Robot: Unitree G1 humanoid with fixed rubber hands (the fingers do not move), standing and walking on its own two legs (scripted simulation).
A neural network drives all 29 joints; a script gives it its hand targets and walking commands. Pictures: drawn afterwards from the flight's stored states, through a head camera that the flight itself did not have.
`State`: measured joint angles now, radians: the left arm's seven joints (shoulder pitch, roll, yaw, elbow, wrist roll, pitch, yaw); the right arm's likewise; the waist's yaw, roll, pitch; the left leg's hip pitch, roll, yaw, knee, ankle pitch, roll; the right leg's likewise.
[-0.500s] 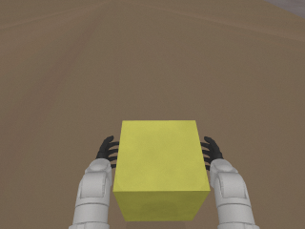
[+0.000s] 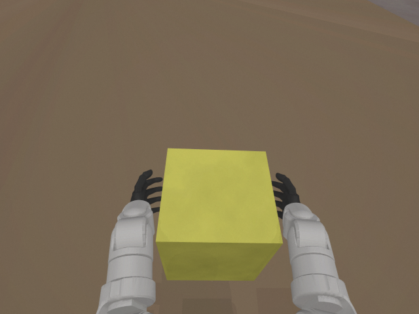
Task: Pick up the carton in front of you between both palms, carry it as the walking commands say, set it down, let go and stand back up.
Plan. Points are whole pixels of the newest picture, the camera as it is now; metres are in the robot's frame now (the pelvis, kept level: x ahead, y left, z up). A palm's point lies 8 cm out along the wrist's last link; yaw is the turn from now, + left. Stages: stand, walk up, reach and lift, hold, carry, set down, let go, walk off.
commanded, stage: set down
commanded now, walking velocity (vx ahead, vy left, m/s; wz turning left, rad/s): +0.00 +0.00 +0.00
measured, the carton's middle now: (213, 219) +0.32 +0.02 -0.05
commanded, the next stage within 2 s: none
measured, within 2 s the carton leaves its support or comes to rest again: neither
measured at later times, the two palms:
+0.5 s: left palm (156, 226) +0.36 +0.17 -0.18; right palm (264, 221) +0.39 -0.13 -0.17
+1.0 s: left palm (156, 230) +0.41 +0.19 -0.31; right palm (246, 224) +0.45 -0.11 -0.31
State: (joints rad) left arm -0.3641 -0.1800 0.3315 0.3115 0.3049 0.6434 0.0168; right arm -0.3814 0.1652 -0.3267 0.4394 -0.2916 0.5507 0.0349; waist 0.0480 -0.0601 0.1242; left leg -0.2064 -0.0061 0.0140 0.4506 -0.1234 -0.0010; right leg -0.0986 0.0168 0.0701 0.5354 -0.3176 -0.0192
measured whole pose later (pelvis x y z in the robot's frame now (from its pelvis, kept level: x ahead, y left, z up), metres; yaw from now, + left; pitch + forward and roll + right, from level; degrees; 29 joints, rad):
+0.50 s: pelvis -0.03 +0.01 -0.10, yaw -1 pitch +30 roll -1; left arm -0.62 -0.15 0.40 0.45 0.23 0.20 0.09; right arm -0.71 0.04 -0.34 0.63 -0.17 0.15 0.01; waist 0.03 -0.06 0.01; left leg -1.30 0.01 0.00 1.03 -0.24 0.01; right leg -1.19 0.06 0.07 1.13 -0.46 0.02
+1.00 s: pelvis -0.04 -0.01 -0.22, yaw -2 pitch +46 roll -2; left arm -0.93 -0.04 0.52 0.55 0.26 0.30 0.02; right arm -1.00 0.02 -0.39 0.71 -0.19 0.26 -0.05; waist 0.07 -0.07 -0.14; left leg -1.93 0.02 -0.05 1.48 -0.35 -0.03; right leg -1.79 0.10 0.01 1.59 -0.60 0.00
